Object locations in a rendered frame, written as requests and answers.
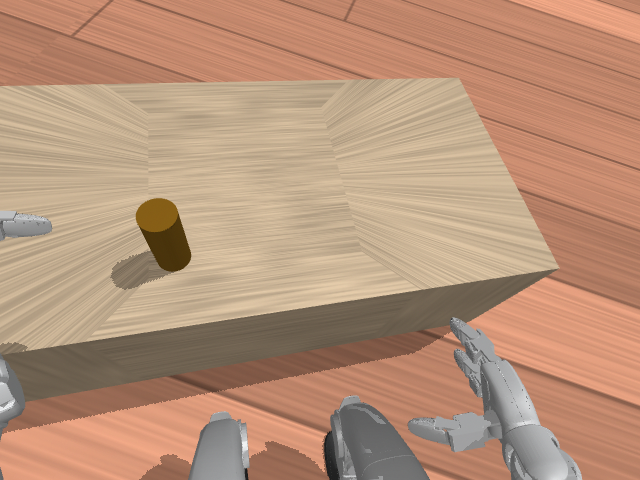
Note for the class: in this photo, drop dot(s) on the left robot arm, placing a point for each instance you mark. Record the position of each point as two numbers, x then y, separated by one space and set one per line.
12 401

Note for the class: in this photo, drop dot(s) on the right robot arm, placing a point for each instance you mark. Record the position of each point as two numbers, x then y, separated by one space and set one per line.
532 452

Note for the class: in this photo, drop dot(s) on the left robot hand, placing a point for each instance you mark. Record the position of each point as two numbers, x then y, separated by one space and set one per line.
17 225

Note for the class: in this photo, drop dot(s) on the right robot foot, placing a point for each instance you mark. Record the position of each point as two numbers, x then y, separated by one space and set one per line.
330 459

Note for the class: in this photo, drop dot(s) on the can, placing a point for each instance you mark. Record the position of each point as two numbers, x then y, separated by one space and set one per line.
160 224

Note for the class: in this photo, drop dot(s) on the right robot hand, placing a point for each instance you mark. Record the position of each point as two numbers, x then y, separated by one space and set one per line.
506 402

